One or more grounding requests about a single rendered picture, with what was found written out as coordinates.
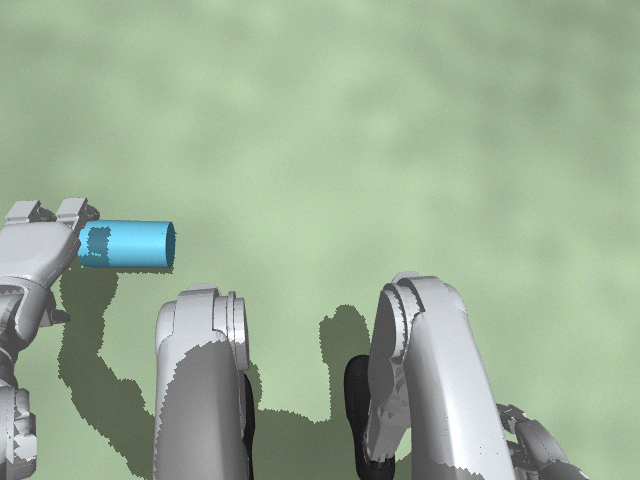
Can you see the right robot foot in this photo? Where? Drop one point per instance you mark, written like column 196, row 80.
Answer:
column 357, row 399

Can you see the left robot arm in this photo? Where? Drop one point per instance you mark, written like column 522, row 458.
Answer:
column 22, row 305

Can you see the right robot arm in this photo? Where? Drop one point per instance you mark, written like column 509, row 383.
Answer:
column 562, row 471

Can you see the right robot hand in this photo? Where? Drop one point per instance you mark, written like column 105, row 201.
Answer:
column 536, row 448

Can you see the left robot hand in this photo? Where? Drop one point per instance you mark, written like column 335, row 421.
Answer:
column 38, row 245

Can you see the can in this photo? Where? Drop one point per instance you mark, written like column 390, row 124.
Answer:
column 127, row 244

